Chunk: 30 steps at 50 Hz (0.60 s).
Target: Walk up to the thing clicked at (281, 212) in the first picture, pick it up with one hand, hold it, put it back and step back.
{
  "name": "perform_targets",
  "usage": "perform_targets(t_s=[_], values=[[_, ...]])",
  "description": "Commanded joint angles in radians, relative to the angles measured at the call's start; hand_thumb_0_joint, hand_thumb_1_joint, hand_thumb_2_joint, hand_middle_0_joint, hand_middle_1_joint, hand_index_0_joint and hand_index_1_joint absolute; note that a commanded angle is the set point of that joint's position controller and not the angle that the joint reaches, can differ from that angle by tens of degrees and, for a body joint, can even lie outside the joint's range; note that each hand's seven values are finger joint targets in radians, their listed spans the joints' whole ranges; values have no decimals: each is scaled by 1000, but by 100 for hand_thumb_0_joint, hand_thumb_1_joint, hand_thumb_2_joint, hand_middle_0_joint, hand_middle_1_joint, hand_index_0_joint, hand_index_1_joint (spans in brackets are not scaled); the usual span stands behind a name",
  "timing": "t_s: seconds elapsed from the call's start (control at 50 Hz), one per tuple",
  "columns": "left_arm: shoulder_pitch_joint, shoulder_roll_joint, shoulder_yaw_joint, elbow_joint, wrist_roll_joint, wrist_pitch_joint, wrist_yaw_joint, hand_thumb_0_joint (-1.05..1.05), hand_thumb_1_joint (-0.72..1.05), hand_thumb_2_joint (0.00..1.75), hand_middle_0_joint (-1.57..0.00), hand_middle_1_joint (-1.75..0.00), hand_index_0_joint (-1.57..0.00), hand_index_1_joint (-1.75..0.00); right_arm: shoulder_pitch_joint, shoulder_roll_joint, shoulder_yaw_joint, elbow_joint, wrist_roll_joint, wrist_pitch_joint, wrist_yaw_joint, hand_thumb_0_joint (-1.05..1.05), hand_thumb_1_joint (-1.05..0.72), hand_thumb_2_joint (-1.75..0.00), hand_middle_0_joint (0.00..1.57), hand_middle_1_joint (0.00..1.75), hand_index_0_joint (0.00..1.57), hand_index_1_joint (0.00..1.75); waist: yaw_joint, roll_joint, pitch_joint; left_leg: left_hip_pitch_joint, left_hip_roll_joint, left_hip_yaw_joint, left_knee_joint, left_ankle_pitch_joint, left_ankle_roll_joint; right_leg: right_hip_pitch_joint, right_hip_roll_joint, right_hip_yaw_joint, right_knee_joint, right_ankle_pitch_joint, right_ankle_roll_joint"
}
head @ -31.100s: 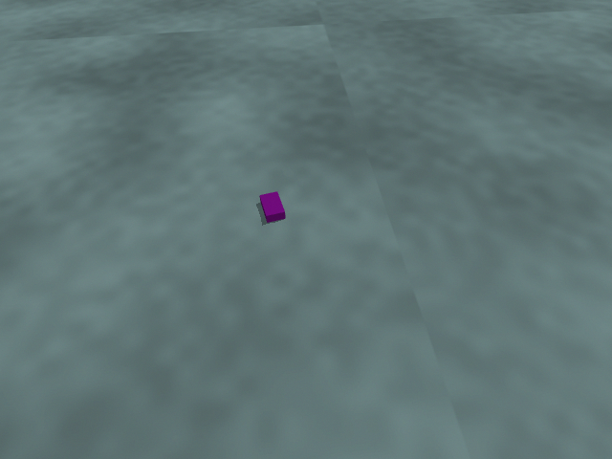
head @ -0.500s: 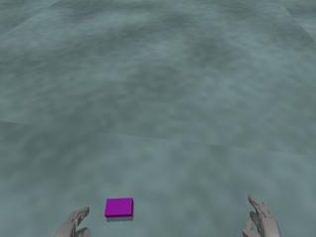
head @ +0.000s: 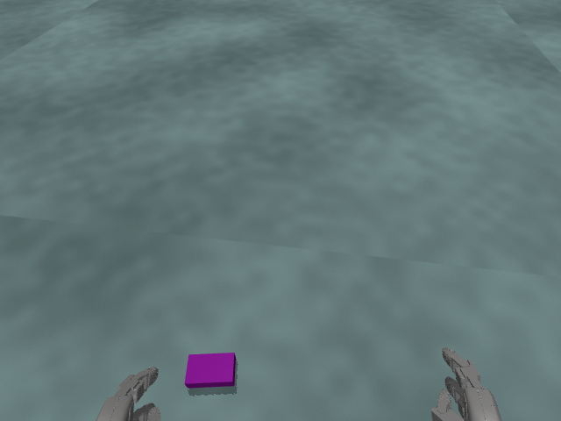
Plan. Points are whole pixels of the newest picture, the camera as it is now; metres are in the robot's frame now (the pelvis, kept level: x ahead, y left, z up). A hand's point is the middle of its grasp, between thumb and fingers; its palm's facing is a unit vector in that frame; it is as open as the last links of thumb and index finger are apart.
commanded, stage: home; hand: left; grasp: from above
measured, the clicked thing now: (211, 370) +0.45 +0.26 -0.69
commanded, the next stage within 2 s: stand in 0.22 s
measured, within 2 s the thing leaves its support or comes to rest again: neither
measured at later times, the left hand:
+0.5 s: hand out of the picture +0.14 +0.22 -0.09, palm faces +0.02 -0.94 -0.33, open 7.4 cm
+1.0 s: hand out of the picture +0.03 +0.24 -0.10, palm faces +0.03 -0.94 -0.33, open 7.4 cm
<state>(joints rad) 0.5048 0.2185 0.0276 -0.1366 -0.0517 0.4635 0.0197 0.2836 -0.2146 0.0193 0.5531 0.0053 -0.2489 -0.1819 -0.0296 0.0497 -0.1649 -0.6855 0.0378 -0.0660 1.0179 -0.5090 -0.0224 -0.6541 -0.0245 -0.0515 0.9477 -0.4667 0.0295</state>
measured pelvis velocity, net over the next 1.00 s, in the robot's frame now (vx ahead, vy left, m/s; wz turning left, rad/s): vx -0.01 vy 0.00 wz -0.01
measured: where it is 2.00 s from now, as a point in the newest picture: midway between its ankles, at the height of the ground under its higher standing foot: outside the picture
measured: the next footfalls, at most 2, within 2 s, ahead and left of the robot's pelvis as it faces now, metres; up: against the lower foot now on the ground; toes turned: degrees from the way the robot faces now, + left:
none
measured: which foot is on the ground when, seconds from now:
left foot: down 0.00-1.00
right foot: down 0.00-1.00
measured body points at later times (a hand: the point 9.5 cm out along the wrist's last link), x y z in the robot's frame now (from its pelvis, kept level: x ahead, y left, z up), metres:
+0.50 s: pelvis -0.01 +0.00 +0.02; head +0.01 +0.00 +0.47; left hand +0.14 +0.27 -0.07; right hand +0.13 -0.26 -0.09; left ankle +0.00 +0.13 -0.68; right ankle +0.00 -0.14 -0.68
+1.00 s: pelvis -0.01 +0.00 +0.06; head -0.01 +0.00 +0.51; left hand +0.03 +0.29 -0.08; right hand +0.06 -0.27 -0.08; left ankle +0.00 +0.13 -0.68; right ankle +0.00 -0.14 -0.68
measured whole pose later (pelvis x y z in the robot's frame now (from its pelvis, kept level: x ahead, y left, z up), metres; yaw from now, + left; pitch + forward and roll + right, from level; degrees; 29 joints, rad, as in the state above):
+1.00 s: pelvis -0.01 +0.00 +0.06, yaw +0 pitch -4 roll +0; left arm 0.20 0.27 0.03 1.10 0.03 0.02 0.03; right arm 0.18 -0.28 -0.04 1.08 -0.03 0.00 -0.02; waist 0.03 0.01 0.07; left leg -0.13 0.00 -0.02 0.45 -0.24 -0.01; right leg -0.14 -0.06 -0.02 0.44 -0.23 0.04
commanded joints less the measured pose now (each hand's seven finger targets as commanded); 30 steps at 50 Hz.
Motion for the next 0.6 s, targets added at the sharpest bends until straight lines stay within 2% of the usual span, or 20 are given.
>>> perform_targets(t_s=[0.0, 0.04, 0.12, 0.14, 0.2, 0.24, 0.28, 0.3, 0.32, 0.34, 0.36, 0.38, 0.42, 0.48, 0.52, 0.58], values=[[-28, 107, 63, -189, 7, -49, 4, 0, 90, 90, -20, -30, -20, -30, -63, -125, -50, -158, 0, -54, -15, 0, -90, -90, 20, 30, 20, 30, -9, -16, -93, 85, -36, 30, -155, 279, 28, 73, 41, -24, -139, 234, -23], [-23, 100, 61, -176, 8, -47, 3, 0, 90, 90, -20, -30, -20, -30, -64, -122, -50, -159, -1, -54, -15, 0, -90, -90, 20, 30, 20, 30, -9, -3, -70, 78, -36, 30, -158, 267, 26, 63, 40, -25, -142, 222, -23], [-27, 115, 70, -193, 10, -47, 4, 0, 90, 90, -20, -30, -20, -30, -68, -125, -50, -163, 1, -51, -14, 0, -90, -90, 20, 30, 20, 30, -4, -7, -81, 81, -34, 26, -169, 249, 26, 69, 42, -26, -141, 204, -25], [-32, 105, 57, -184, 10, -47, 3, 0, 90, 90, -20, -30, -20, -30, -70, -123, -49, -164, 1, -51, -13, 0, -90, -90, 20, 30, 20, 30, -6, -3, -70, 74, -35, 26, -168, 243, 26, 60, 42, -26, -144, 199, -23], [-35, 116, 69, -199, 11, -45, 6, 0, 90, 90, -20, -30, -20, -30, -67, -125, -50, -167, 2, -49, -14, 0, -90, -90, 20, 30, 20, 30, -5, 4, -70, 76, -35, 29, -168, 235, 27, 56, 42, -24, -144, 191, -25], [-15, 96, 55, -180, 8, -41, 4, 0, 90, 90, -20, -30, -20, -30, -66, -123, -48, -170, 2, -49, -12, 0, -90, -90, 20, 30, 20, 30, -11, -13, -72, 77, -36, 29, -165, 235, 29, 61, 41, -24, -145, 193, -24], [-29, 109, 64, -207, 7, -42, 6, 0, 90, 90, -20, -30, -20, -30, -67, -126, -49, -172, 3, -48, -12, 0, -90, -90, 20, 30, 20, 30, -2, -5, -77, 73, -35, 29, -166, 231, 28, 59, 41, -24, -145, 189, -24], [-326, 194, 60, 144, 117, -262, 46, 0, 90, 90, -20, -30, -20, -30, -116, -248, -86, 83, -122, 63, 47, 0, -90, -90, 20, 30, 20, 30, 61, -51, 145, 127, 15, -15, -249, 441, 71, 206, -23, 46, -152, 216, -68], [-205, 210, 78, 321, 119, -331, 42, 0, 90, 90, -20, -30, -20, -30, -126, -257, -102, 95, -123, 107, 78, 0, -90, -90, 20, 30, 20, 30, 74, -90, 63, 193, 8, 17, -236, 458, 86, 244, -38, 99, -192, 227, -98], [-192, 212, 73, 373, 122, -363, 35, 0, 90, 90, -20, -30, -20, -30, -113, -267, -106, 62, -127, 129, 96, 0, -90, -90, 20, 30, 20, 30, 51, -71, 53, 221, 7, -6, -240, 441, 90, 222, -32, 116, -202, 269, -111], [-207, 235, 62, 420, 124, -388, 33, 0, 90, 90, -20, -30, -20, -30, -123, -263, -104, 74, -109, 140, 115, 0, -90, -90, 20, 30, 20, 30, 57, -51, 22, 252, 0, -15, -262, 408, 92, 274, -46, 121, -199, 284, -106], [-239, 229, 64, 464, 123, -405, 28, 0, 90, 90, -20, -30, -20, -30, -115, -236, -102, 107, -84, 146, 132, 0, -90, -90, 20, 30, 20, 30, 48, -54, 9, 272, -10, 5, -267, 400, 85, 301, -62, 136, -206, 313, -100], [-282, 225, 65, 552, 107, -410, 21, 0, 90, 90, -20, -30, -20, -30, -136, -217, -100, 131, -55, 160, 154, 0, -90, -90, 20, 30, 20, 30, 57, -109, 48, 291, -24, 21, -291, 316, 77, 280, -73, 136, -273, 233, -90], [-323, 218, 62, 680, 103, -433, 24, 0, 90, 90, -20, -30, -20, -30, -141, -219, -111, 192, -56, 178, 165, 0, -90, -90, 20, 30, 20, 30, 54, -86, 70, 333, -8, -7, -359, 257, 78, 280, -68, 122, -317, 169, -70], [-322, 204, 61, 758, 101, -448, 23, 0, 90, 90, -20, -30, -20, -30, -139, -228, -112, 224, -63, 183, 164, 0, -90, -90, 20, 30, 20, 30, 60, 7, 78, 337, 27, -53, -432, 284, 86, 334, -47, 80, -301, 222, -52], [-325, 201, 61, 858, 98, -461, 22, 0, 90, 90, -20, -30, -20, -30, -152, -235, -111, 261, -60, 194, 158, 0, -90, -90, 20, 30, 20, 30, 62, 8, 117, 347, 40, -67, -502, 285, 79, 375, -43, 71, -350, 235, -46]])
